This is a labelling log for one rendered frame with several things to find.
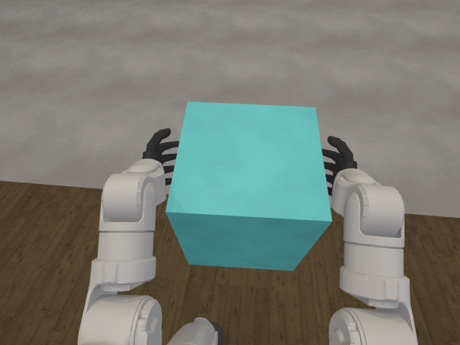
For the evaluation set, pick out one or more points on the robot right upper arm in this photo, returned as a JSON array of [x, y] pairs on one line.
[[360, 326]]

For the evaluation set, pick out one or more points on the carton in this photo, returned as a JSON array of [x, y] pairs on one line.
[[249, 186]]

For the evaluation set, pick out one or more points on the robot left shin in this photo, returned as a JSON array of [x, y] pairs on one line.
[[203, 320]]

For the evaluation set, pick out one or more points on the robot right forearm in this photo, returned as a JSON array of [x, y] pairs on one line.
[[374, 235]]

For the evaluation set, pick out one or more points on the robot left upper arm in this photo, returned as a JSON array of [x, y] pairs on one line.
[[122, 320]]

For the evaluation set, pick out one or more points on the robot right hand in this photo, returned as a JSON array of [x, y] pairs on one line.
[[344, 159]]

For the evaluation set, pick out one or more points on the robot left forearm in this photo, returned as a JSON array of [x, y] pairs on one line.
[[128, 213]]

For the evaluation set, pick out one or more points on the left robot thigh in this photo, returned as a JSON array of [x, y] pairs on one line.
[[195, 333]]

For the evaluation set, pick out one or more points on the robot left hand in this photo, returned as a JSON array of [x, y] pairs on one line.
[[154, 151]]

